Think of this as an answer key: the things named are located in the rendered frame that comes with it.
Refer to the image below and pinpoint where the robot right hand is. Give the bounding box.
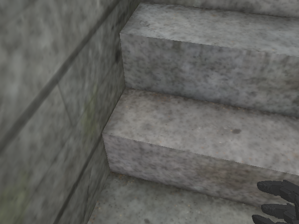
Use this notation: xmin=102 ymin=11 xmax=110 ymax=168
xmin=251 ymin=179 xmax=299 ymax=224

